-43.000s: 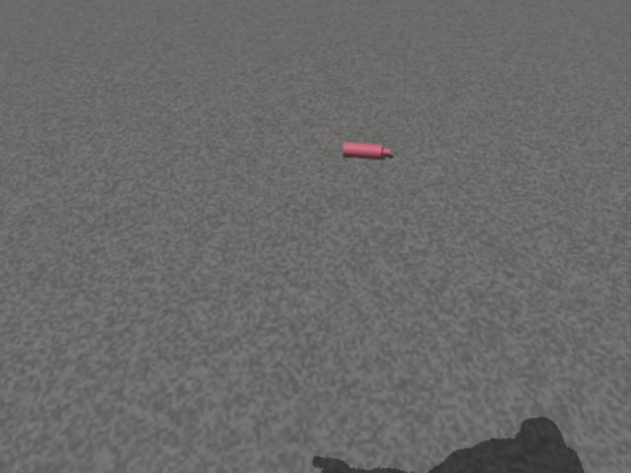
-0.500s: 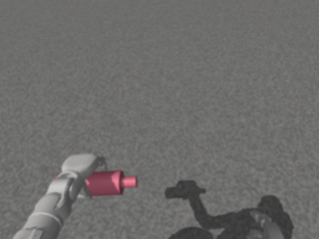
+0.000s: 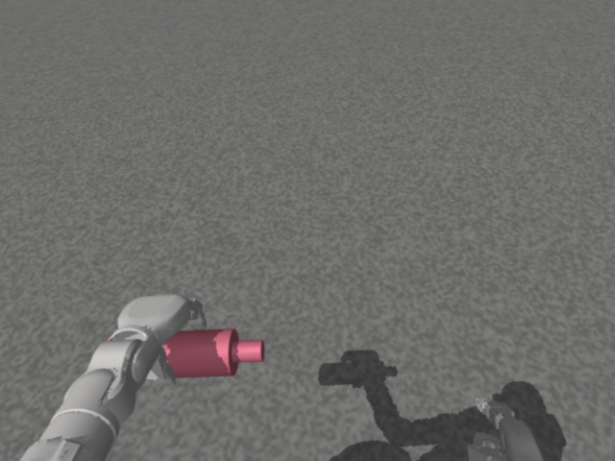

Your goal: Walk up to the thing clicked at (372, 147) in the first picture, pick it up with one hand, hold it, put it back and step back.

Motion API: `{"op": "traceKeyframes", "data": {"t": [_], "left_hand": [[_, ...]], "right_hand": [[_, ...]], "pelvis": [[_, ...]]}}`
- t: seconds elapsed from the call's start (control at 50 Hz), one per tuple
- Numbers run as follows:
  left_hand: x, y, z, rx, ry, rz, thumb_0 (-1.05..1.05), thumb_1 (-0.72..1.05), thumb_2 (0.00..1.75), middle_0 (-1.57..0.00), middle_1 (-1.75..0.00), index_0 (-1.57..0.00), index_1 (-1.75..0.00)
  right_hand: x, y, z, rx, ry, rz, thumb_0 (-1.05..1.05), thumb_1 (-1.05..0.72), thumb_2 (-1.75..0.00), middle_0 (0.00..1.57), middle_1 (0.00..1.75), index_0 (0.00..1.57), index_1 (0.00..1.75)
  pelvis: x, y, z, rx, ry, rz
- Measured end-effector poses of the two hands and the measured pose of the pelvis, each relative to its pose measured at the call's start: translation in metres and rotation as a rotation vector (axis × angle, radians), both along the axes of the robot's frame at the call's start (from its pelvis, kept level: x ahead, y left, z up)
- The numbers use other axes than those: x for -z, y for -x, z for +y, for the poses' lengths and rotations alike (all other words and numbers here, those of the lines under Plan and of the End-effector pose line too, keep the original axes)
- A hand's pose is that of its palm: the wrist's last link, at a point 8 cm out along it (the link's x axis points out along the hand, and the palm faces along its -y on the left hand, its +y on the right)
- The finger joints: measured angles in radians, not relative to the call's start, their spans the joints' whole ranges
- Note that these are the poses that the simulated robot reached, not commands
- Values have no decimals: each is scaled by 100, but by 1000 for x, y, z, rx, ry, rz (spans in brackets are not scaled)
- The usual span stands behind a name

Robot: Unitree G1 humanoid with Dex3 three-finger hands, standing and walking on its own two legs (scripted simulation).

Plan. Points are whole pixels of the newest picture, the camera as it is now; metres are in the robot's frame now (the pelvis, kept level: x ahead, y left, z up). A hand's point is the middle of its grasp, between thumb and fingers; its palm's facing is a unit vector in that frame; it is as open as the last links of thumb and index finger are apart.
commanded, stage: hold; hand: left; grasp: from above
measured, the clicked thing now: (187, 353) +0.29 +0.20 -0.08
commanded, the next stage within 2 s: crouch in 0.30 s
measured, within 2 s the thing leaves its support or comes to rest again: neither
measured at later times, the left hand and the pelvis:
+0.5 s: hand (166, 342) +0.29 +0.22 -0.04, palm faces -0.49 -0.03 -0.87, open 9.5 cm; pelvis +0.01 +0.00 +0.00, yaw +0 degrees
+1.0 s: hand (193, 364) +0.33 +0.24 -0.21, palm faces -0.44 +0.08 -0.90, open 9.6 cm; pelvis -0.03 +0.00 -0.10, yaw +1 degrees
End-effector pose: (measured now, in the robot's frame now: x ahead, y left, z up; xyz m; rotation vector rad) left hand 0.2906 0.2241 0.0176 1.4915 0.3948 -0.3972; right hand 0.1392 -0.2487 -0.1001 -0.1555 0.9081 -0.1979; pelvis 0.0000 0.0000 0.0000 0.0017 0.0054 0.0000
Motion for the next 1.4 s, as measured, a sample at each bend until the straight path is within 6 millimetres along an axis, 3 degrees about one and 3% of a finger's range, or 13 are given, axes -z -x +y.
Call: {"op": "traceKeyframes", "data": {"t": [0.48,0.66,0.78,0.88,1.04,1.2,1.3,1.4], "left_hand": [[2,-10,1,2,-11,0,0,9,41,-74,-49,-76,-46],[29,-5,2,23,2,8,0,8,42,-73,-52,-75,-49],[69,-8,6,45,-40,-4,0,6,43,-74,-53,-75,-51],[114,-19,8,60,-70,-30,0,5,44,-74,-54,-76,-52],[195,-49,11,63,-100,-61,0,6,42,-74,-54,-75,-51],[275,-74,15,16,-105,-66,0,8,42,-74,-51,-75,-48],[324,-78,19,9,-93,-27,0,7,44,-73,-51,-75,-48],[370,-80,23,18,-73,1,0,7,44,-74,-50,-75,-48]], "right_hand": [[3,5,-5,16,8,51,1,-91,-90,20,30,20,30],[7,8,-9,8,27,82,1,-90,-89,20,30,20,30],[26,20,-15,-13,55,146,1,-90,-89,21,30,20,30],[56,44,-25,-7,89,217,0,-90,-89,21,30,20,30],[124,102,-35,42,144,354,0,-90,-89,20,30,20,30],[197,157,-27,85,142,465,0,-90,-89,21,30,20,30],[237,172,-18,76,119,496,0,-90,-89,21,30,20,30],[272,172,-13,42,105,511,0,-90,-89,21,30,20,30]], "pelvis": [[-1,-6,0,-4,1,8],[4,-4,-1,-12,1,46],[22,4,-1,-23,12,134],[53,13,1,-27,26,236],[120,31,4,-20,46,400],[191,48,6,-8,58,522],[229,56,7,-6,67,571],[262,59,6,-2,76,614]]}}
